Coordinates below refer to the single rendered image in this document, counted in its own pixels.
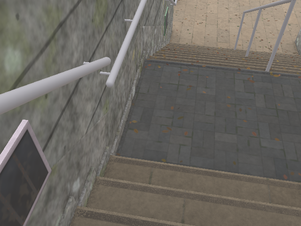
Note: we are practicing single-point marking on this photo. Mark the stairs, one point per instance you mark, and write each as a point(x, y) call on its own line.
point(138, 192)
point(228, 57)

